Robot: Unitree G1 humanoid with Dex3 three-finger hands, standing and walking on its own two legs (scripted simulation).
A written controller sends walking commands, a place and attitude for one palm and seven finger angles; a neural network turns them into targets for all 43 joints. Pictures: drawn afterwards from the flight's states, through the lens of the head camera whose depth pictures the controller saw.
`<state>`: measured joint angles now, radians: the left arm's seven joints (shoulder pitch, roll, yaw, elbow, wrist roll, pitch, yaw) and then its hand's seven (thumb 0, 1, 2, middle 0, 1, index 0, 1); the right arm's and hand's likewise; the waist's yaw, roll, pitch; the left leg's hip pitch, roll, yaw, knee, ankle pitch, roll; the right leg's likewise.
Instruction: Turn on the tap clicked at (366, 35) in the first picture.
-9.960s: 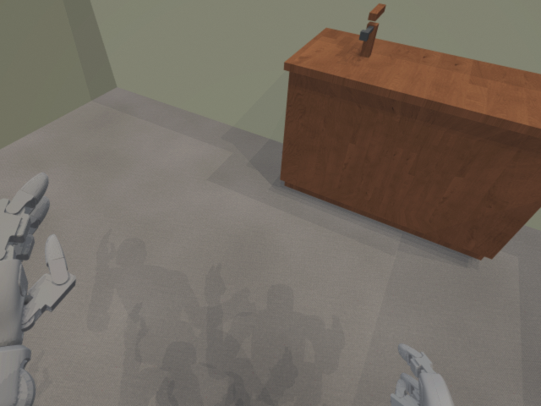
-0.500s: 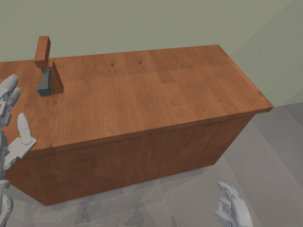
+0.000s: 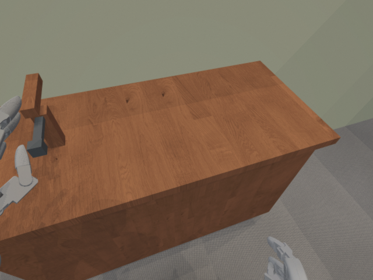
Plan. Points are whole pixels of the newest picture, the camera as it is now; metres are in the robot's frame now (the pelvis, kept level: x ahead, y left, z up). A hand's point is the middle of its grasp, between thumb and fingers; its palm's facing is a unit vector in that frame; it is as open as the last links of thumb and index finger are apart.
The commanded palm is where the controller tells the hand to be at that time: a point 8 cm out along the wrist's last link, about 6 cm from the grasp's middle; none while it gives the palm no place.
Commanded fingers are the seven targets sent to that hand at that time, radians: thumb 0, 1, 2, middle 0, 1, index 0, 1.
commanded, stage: shuffle to correct the standing spot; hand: left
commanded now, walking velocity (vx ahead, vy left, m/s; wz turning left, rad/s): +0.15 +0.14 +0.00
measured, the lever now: (37, 148) +0.36 +0.34 +0.08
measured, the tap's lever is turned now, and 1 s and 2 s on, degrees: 0 0 0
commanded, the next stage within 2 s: come to a stop and stand still in 0.12 s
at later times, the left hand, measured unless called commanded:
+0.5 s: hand out of the picture +0.26 +0.30 +0.20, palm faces +0.43 -0.82 -0.37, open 7.4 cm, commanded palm +0.20 +0.33 +0.20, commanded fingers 0.00 0.90 0.90 -0.20 -0.30 -0.20 -0.30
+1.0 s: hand out of the picture +0.29 +0.32 +0.21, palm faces +0.39 -0.81 -0.45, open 7.4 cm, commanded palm +0.21 +0.35 +0.20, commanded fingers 0.00 0.90 0.90 -0.20 -0.30 -0.20 -0.30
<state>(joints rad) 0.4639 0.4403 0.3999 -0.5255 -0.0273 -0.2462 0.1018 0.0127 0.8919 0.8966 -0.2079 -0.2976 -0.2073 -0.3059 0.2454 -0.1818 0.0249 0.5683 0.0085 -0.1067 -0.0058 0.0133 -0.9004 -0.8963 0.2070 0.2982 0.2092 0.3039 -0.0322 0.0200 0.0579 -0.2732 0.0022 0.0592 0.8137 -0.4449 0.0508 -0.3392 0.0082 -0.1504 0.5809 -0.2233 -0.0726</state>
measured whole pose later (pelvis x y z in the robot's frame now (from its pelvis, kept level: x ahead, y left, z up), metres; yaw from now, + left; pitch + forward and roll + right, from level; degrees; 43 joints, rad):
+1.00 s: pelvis +0.05 +0.06 +0.02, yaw +1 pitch -1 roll -1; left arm 0.29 0.50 0.36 -0.44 -0.02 -0.19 0.10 0.02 0.89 0.90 -0.21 -0.30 -0.21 -0.31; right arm 0.23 -0.21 0.05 0.51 0.04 -0.11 -0.09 0.01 -0.90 -0.90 0.20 0.30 0.20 0.30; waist 0.04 -0.02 0.05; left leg -0.29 0.02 -0.01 0.50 -0.20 0.00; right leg -0.21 0.01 -0.06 0.44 -0.21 0.00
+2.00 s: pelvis +0.01 +0.07 +0.01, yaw +1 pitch +0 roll +0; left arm 0.35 0.45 0.37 -0.47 -0.11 -0.29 0.08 0.02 0.89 0.90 -0.21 -0.30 -0.20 -0.31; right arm 0.19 -0.16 0.02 0.57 0.03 -0.20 0.03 0.01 -0.90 -0.90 0.21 0.30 0.21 0.30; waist 0.05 -0.10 0.09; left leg -0.36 -0.02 -0.01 0.50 -0.14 0.01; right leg -0.33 -0.02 -0.04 0.52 -0.19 0.01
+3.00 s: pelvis +0.03 +0.03 +0.01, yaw +1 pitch +0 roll -1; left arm 0.45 0.43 0.36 -0.54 -0.16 -0.17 0.07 0.02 0.89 0.90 -0.21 -0.30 -0.21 -0.31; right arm 0.19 -0.18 0.01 0.57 0.04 -0.15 -0.02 0.01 -0.90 -0.90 0.20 0.30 0.21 0.30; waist 0.03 -0.04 0.06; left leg -0.34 0.05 -0.04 0.52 -0.18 -0.04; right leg -0.29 0.05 -0.07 0.51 -0.22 -0.05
